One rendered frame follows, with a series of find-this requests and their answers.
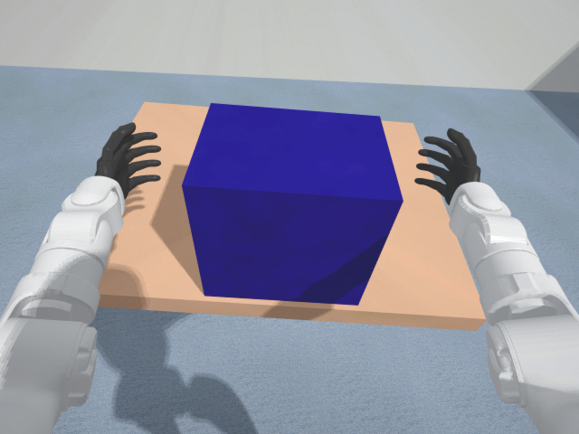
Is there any robot left hand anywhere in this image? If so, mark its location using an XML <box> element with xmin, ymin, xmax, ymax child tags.
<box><xmin>94</xmin><ymin>122</ymin><xmax>161</xmax><ymax>200</ymax></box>

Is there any table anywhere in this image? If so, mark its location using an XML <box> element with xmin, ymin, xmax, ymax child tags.
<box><xmin>98</xmin><ymin>102</ymin><xmax>487</xmax><ymax>331</ymax></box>

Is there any robot right forearm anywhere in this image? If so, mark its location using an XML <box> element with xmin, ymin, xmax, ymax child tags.
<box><xmin>448</xmin><ymin>182</ymin><xmax>579</xmax><ymax>326</ymax></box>

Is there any robot right upper arm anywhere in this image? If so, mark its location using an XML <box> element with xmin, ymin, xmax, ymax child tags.
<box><xmin>486</xmin><ymin>315</ymin><xmax>579</xmax><ymax>434</ymax></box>

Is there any robot right hand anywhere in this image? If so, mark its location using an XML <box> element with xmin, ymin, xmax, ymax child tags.
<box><xmin>414</xmin><ymin>128</ymin><xmax>480</xmax><ymax>206</ymax></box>

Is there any robot left upper arm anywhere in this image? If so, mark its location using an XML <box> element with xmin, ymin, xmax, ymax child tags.
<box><xmin>0</xmin><ymin>317</ymin><xmax>98</xmax><ymax>434</ymax></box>

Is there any carton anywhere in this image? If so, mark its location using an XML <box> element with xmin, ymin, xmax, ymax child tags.
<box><xmin>182</xmin><ymin>103</ymin><xmax>403</xmax><ymax>306</ymax></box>

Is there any robot left forearm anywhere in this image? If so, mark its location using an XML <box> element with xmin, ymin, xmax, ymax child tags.
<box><xmin>0</xmin><ymin>176</ymin><xmax>125</xmax><ymax>329</ymax></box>

